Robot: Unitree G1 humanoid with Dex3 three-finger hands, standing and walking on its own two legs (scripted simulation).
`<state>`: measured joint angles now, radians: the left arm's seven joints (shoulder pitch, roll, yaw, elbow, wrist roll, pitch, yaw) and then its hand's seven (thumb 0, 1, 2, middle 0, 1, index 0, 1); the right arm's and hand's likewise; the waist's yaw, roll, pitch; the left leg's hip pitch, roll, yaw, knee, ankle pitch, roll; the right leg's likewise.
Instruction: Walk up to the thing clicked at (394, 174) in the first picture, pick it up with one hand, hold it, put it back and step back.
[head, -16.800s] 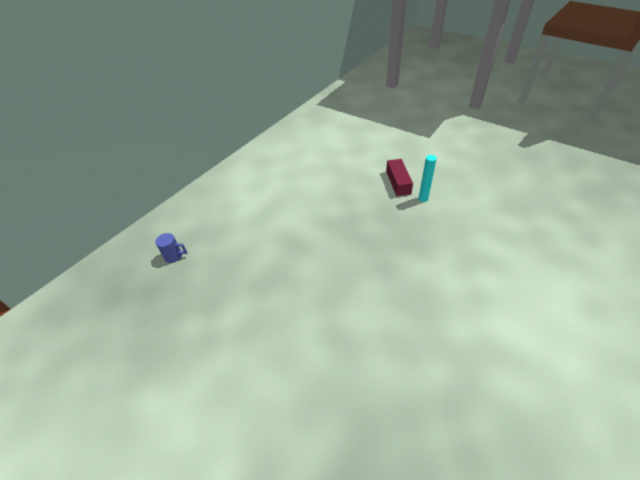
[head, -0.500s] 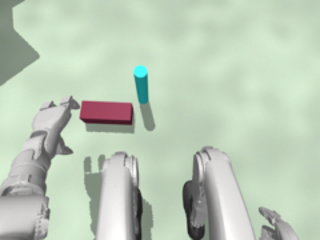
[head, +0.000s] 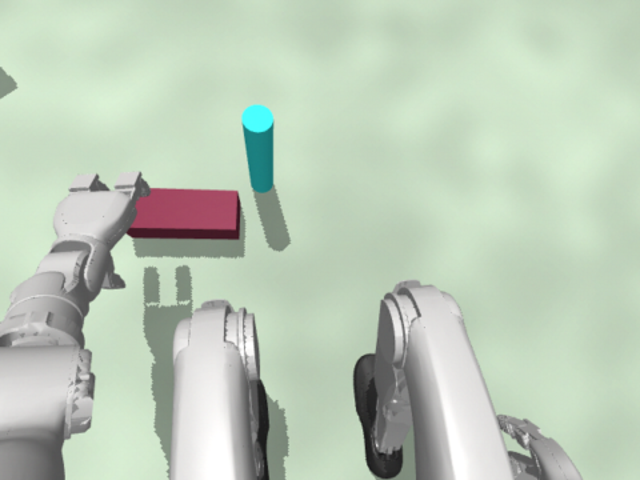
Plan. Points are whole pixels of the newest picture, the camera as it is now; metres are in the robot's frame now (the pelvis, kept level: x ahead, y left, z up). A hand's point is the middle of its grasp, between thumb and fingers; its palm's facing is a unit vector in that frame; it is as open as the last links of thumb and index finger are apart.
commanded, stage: rise first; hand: left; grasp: from above
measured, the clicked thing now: (184, 214) +0.51 +0.23 -0.32
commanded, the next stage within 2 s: approach in 0.66 s
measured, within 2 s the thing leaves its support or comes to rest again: neither
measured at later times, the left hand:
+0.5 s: hand (129, 237) +0.44 +0.28 -0.20, palm faces -0.47 -0.01 -0.88, open 14.1 cm
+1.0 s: hand (154, 215) +0.47 +0.25 -0.21, palm faces -0.45 +0.00 -0.89, open 13.9 cm
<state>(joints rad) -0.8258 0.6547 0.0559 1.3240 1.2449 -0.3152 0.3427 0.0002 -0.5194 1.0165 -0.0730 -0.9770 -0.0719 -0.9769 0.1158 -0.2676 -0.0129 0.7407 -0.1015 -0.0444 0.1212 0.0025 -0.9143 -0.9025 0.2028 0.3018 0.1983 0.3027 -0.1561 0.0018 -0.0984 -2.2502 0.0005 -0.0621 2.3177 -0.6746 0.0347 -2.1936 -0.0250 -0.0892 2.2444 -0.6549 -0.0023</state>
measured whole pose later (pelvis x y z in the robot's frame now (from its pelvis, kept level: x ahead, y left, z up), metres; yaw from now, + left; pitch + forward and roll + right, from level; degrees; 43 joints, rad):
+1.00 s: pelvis +0.01 +0.00 -0.03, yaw -2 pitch +35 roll -7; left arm -0.99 0.69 0.00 1.47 1.32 -0.28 0.45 0.00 -0.48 0.96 -0.08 -1.07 -0.10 -1.04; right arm 0.12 -0.27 0.04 0.77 -0.16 -0.08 0.13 0.00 -0.92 -0.90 0.20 0.30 0.20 0.30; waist -0.23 -0.03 -0.05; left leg -2.33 0.01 -0.09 2.42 -0.71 0.03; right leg -2.28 -0.01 -0.11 2.33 -0.67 -0.01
